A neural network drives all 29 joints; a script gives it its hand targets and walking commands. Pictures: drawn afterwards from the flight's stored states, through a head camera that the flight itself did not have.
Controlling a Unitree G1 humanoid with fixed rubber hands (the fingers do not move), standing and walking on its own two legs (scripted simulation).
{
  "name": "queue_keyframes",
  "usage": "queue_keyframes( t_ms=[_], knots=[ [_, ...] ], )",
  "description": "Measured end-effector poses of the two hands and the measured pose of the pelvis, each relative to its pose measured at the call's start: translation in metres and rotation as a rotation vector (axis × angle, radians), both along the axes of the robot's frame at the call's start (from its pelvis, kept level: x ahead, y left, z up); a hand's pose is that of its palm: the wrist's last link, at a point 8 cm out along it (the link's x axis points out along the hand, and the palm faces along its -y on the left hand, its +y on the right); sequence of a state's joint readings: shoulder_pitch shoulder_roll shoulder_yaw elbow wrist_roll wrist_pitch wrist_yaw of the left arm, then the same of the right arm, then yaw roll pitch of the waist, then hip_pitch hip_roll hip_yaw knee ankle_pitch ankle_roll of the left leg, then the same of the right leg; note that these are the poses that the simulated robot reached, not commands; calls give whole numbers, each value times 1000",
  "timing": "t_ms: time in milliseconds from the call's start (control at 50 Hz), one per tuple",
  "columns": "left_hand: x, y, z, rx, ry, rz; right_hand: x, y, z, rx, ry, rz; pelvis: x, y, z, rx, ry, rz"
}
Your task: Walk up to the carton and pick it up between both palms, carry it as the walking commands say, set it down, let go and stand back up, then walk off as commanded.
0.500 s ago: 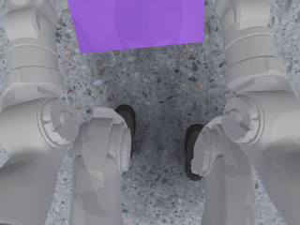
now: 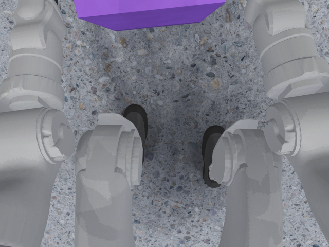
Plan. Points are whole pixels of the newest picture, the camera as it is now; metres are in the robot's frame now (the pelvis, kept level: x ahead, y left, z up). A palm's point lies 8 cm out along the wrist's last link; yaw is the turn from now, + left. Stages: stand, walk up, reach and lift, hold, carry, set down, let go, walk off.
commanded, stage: set down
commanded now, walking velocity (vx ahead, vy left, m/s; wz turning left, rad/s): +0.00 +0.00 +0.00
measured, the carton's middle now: out of the picture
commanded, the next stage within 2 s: let go in 1.44 s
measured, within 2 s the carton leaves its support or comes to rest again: neither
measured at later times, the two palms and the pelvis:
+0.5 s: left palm out of the picture +0.52 +0.29 -0.10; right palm out of the picture +0.59 -0.07 -0.09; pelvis -0.01 +0.00 +0.03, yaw +1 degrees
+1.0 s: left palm out of the picture +0.52 +0.29 +0.05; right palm out of the picture +0.59 -0.09 +0.05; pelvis +0.02 +0.01 +0.15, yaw +1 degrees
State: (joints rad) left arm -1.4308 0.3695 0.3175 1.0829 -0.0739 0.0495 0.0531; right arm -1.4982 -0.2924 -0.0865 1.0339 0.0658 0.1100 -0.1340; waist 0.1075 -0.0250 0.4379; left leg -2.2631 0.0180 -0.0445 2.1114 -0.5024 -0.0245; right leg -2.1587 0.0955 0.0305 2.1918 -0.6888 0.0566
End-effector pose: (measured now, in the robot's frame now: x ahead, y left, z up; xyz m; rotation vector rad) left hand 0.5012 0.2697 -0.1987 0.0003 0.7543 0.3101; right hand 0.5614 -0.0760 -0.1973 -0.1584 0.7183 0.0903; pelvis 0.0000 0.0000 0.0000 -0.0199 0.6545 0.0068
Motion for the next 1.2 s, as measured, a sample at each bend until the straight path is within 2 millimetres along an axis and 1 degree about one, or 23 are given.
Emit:
queue_keyframes(
  t_ms=[80,160,280,380,520,700,860,1000,1200],
  knots=[
    [3,3,8,-3,-11,21,5,-10,7,-1,-16,-20,-7,1,-4,6,-27,1],
    [8,5,20,-14,-29,36,11,-13,19,5,-26,-27,-12,1,-8,13,-38,-1],
    [13,9,40,-19,-71,41,18,-7,41,9,-62,-17,-15,0,-3,11,-35,6],
    [15,11,66,-14,-106,36,23,2,71,-2,-92,-9,-15,0,10,2,-22,16],
    [18,16,110,-8,-116,39,28,3,116,-14,-92,-17,-8,2,38,-10,40,26],
    [21,17,162,-2,-126,33,30,-5,164,-6,-99,-35,1,6,80,-16,131,27],
    [20,18,207,2,-134,27,31,-10,208,1,-110,-44,9,7,118,-12,177,25],
    [17,23,251,6,-139,23,32,-13,250,4,-111,-42,16,6,153,-12,187,29],
    [15,27,314,8,-142,12,32,-14,314,3,-110,-28,25,6,210,-11,176,34]
  ],
)
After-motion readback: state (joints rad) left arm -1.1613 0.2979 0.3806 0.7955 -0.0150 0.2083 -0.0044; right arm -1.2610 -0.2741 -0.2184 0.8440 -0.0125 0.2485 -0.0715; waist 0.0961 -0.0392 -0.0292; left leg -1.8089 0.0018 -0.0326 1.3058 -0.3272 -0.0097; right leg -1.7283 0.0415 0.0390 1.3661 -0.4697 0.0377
